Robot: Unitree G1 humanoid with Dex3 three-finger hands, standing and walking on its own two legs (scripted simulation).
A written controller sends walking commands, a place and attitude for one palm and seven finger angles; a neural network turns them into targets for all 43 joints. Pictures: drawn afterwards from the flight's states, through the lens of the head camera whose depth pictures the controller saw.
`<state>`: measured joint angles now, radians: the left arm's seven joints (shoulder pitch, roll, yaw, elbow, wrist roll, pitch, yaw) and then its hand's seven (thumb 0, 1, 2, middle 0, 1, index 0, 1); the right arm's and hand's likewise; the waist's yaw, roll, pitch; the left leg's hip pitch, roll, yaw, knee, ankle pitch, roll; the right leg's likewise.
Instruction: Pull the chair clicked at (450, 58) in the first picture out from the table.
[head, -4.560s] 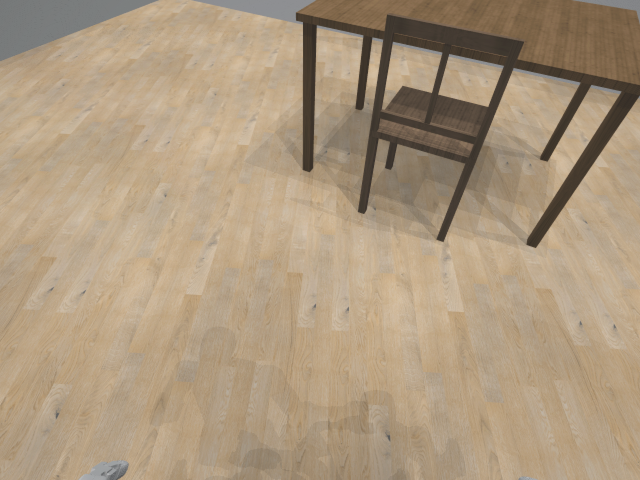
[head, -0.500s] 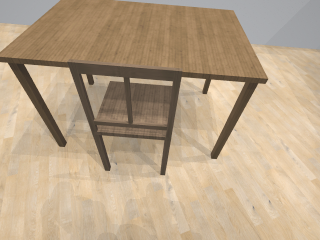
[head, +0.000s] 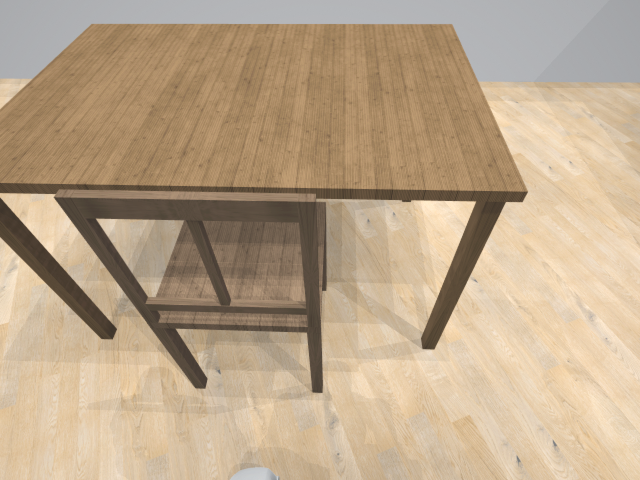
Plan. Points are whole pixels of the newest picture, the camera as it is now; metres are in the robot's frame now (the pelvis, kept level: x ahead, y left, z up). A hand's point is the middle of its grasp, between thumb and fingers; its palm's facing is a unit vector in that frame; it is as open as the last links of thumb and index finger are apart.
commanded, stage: come to a stop and stand still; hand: left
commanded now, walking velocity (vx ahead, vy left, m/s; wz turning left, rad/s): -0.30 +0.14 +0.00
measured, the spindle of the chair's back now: (211, 265) +0.49 +0.24 -0.12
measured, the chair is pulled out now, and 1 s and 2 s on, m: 0.00 0.00 0.00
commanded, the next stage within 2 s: look again from close up in 1.16 s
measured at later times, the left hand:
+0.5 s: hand out of the picture +0.03 +0.19 -0.18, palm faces +0.01 -0.96 -0.28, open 7.4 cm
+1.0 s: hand out of the picture -0.05 +0.14 -0.18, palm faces +0.00 -0.98 -0.22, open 7.3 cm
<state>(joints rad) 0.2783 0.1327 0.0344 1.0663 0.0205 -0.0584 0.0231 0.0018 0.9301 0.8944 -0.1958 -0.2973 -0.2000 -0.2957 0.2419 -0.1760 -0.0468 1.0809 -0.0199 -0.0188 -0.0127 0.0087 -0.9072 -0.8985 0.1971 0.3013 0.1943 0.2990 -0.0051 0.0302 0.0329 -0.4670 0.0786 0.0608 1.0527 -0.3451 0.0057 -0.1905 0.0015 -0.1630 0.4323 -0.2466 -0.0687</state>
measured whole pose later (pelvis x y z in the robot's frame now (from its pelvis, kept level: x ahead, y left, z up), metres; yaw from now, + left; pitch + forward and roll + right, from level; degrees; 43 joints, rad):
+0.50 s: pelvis +0.00 -0.01 -0.02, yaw -3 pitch +0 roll +1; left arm 0.26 0.21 0.04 1.00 0.02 0.03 0.05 0.00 0.90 0.89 -0.20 -0.30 -0.20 -0.30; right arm 0.09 -0.15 -0.04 0.98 -0.01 0.04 -0.01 0.00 -0.91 -0.90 0.20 0.30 0.20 0.30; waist 0.04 -0.01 0.06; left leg -0.41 0.04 0.11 0.55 -0.16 0.01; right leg -0.26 -0.04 0.02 0.65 -0.42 0.00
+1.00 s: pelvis -0.05 -0.04 -0.01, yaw -2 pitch -1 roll +1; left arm 0.38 0.15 0.00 0.99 0.02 0.02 0.03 0.00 0.91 0.89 -0.20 -0.30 -0.20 -0.30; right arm 0.31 -0.16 -0.03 1.00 -0.02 0.04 0.00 0.01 -0.92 -0.90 0.20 0.30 0.20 0.30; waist 0.00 0.01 -0.02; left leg -0.39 0.00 0.05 0.66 -0.29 0.02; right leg -0.24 0.02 -0.04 0.57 -0.32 -0.06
